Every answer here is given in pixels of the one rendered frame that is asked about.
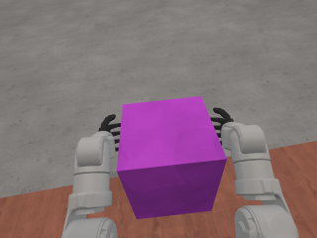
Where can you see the left robot hand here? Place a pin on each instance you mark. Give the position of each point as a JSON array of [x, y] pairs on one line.
[[107, 128]]

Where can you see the right robot upper arm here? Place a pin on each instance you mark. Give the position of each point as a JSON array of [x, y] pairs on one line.
[[264, 221]]

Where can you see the robot left forearm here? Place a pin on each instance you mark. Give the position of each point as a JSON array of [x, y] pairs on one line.
[[91, 182]]

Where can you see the left robot upper arm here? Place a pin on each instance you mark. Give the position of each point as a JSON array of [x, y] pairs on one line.
[[101, 227]]

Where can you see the right robot hand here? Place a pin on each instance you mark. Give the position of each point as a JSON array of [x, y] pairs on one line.
[[226, 118]]

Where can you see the robot right forearm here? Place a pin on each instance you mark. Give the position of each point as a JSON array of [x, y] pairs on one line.
[[250, 156]]

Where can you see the carton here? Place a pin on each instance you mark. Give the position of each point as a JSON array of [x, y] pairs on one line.
[[170, 159]]

